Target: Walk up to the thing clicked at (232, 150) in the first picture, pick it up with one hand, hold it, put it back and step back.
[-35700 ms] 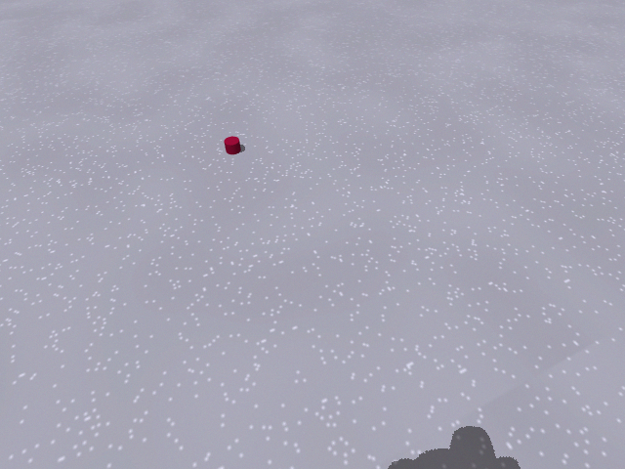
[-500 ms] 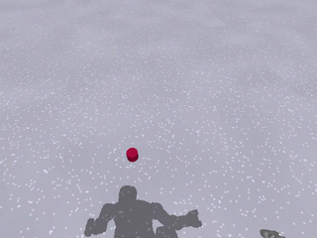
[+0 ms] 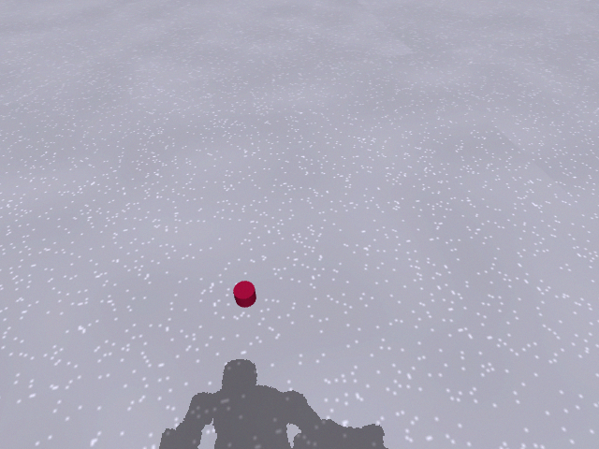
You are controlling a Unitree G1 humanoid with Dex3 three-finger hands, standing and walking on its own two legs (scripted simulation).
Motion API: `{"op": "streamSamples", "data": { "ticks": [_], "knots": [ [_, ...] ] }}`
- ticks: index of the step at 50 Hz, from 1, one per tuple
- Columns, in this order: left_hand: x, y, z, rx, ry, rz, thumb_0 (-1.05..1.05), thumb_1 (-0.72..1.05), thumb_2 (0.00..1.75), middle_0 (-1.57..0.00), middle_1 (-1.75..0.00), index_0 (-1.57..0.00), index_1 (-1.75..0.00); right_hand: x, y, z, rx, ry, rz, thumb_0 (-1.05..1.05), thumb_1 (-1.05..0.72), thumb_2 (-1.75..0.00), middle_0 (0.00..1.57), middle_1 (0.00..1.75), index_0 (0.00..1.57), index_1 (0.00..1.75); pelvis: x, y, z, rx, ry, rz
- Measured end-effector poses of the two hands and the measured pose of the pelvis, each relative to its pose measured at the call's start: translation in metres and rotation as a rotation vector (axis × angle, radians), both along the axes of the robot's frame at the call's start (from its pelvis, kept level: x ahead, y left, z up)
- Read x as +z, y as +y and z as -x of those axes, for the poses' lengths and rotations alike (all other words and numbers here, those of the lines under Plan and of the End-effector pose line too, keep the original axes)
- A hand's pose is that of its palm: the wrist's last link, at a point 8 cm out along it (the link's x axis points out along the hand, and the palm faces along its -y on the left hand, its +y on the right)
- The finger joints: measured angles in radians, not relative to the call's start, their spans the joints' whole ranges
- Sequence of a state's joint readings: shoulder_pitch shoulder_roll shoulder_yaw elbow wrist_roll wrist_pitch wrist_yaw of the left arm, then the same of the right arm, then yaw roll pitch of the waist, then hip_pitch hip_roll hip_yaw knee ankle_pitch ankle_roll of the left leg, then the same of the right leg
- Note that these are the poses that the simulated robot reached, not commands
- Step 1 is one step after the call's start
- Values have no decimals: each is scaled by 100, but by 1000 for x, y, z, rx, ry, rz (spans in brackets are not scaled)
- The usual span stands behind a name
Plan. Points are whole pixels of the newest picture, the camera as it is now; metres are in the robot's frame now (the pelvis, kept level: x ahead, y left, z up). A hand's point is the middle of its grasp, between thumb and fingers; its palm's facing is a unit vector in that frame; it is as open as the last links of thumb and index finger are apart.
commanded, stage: stand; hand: left
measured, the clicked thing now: (245, 294) +0.82 +0.23 -0.75
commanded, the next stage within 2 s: walk up in 0.40 s
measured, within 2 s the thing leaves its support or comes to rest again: neither
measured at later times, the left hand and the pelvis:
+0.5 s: hand out of the picture +0.08 +0.26 -0.16, palm faces -0.01 -0.94 -0.33, open 7.4 cm; pelvis +0.02 +0.00 +0.00, yaw +0 degrees
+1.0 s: hand (156, 393) +0.26 +0.26 -0.16, palm faces -0.10 -0.93 -0.34, open 7.4 cm; pelvis +0.16 +0.00 -0.02, yaw -1 degrees
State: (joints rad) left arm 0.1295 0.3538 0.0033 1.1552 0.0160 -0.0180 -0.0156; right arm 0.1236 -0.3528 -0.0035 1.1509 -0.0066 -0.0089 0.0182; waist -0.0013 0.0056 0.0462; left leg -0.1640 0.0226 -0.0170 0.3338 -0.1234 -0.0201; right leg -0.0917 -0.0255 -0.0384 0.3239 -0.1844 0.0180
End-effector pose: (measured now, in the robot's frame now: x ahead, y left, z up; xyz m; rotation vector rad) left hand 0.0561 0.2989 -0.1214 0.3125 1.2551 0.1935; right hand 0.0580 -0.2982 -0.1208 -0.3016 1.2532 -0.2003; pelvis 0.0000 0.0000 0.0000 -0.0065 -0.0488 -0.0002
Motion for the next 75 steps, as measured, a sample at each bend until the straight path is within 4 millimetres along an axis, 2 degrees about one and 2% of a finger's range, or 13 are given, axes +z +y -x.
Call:
{"op": "streamSamples", "data": {
  "ticks": [9, 21, 28, 34, 38, 44, 49, 52, 54, 59, 64, 71, 75],
  "knots": [
    [-1, -1, 1, -6, 14, -3, 1, 91, 90, -20, -30, -21, -30, -2, 0, 4, -1, 18, -4, 1, -91, -89, 21, 30, 20, 30, 0, -1, -1, -1, 9, 2],
    [0, -2, -15, -11, -7, 8, 1, 91, 90, -20, -30, -21, -30, 1, 1, -15, 15, -8, -1, 0, -91, -89, 21, 30, 20, 30, 0, 0, -10, -4, 16, 0],
    [-2, 15, -21, 14, -60, -7, 1, 90, 90, -20, -30, -21, -30, 2, -12, -34, 33, -47, 27, 0, -91, -89, 21, 30, 20, 30, -11, 2, -32, 3, 18, 7],
    [-13, 41, -20, 50, 12, -14, 1, 90, 90, -20, -30, -21, -30, 10, -5, -71, 54, -85, 71, 1, -91, -89, 21, 30, 20, 30, -17, 18, -65, 1, 13, -5],
    [-11, 45, -46, 27, 42, -14, 1, 91, 90, -20, -30, -21, -30, 22, 1, -82, 38, -114, 80, 0, -91, -89, 21, 30, 20, 30, -11, 21, -85, 7, 13, 3],
    [-5, 32, -114, -42, -29, 8, 1, 91, 90, -20, -30, -20, -30, 22, -3, -87, 10, -62, 80, 0, -91, -89, 21, 30, 20, 30, -9, 15, -116, -3, -2, -11],
    [-2, 8, -186, -117, -107, 8, 1, 91, 90, -20, -30, -20, -30, 2, -17, -100, -22, -44, 52, 0, -90, -89, 21, 30, 20, 30, -20, 1, -148, -19, -18, -31],
    [-2, -7, -226, -127, -187, -10, 1, 91, 90, -20, -30, -21, -30, -18, -30, -118, -24, -41, 37, 1, -90, -89, 21, 30, 20, 30, -33, -13, -172, -15, -31, -18],
    [2, -16, -242, -122, -238, -14, 1, 91, 90, -20, -30, -21, -30, -24, -33, -134, -20, -41, 24, 1, -91, -89, 21, 30, 20, 30, -35, -19, -181, -13, -43, -17],
    [18, -28, -255, -99, -259, -10, 1, 91, 90, -20, -30, -21, -30, -14, -36, -177, 18, -82, -3, 1, -91, -89, 21, 30, 20, 30, -21, -25, -205, -11, -41, -17],
    [21, -23, -257, -88, -213, -11, 1, 90, 90, -20, -30, -21, -30, 1, -40, -203, 50, -87, 6, 0, -91, -89, 21, 30, 20, 30, -13, -26, -229, -11, -19, -12],
    [-4, 0, -266, -43, -131, -2, 1, 90, 90, -20, -30, -21, -30, 8, -40, -229, 51, -53, 99, 0, -91, -89, 21, 30, 20, 30, -23, -13, -267, -17, 1, 4],
    [-20, 0, -279, -27, -67, 21, 1, 91, 90, -20, -30, -21, -30, 10, -29, -249, 38, -63, 110, 1, -91, -89, 21, 30, 20, 30, -23, -8, -284, -23, 7, -12]
  ]
}}
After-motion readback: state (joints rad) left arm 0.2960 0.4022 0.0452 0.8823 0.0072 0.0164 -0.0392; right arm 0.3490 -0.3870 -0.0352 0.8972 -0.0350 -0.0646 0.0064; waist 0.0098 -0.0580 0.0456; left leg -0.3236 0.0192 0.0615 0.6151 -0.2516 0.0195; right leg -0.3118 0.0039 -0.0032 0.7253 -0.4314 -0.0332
